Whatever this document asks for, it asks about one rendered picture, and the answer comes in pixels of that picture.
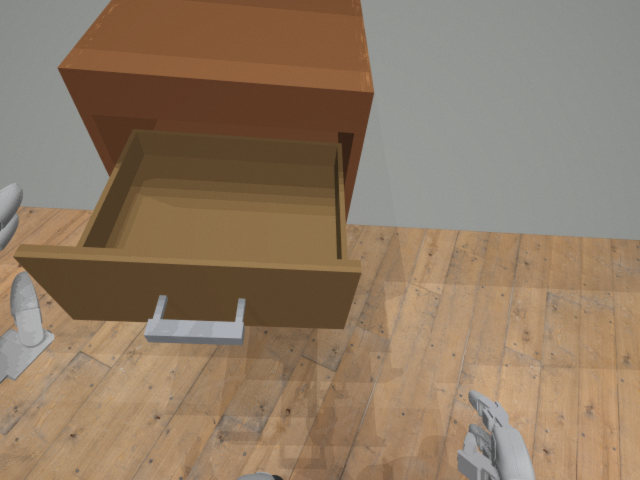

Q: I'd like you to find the left robot hand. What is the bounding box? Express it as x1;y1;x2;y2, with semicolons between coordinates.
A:
0;183;54;384

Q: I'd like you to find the drawer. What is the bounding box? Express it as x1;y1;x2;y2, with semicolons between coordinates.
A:
13;129;362;329

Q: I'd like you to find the handle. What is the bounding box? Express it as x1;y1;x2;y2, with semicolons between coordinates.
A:
144;295;246;345

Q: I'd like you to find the cabinet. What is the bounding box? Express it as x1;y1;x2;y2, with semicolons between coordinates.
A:
57;0;374;222

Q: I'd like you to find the right robot hand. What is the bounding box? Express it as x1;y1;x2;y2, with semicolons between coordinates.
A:
457;390;536;480

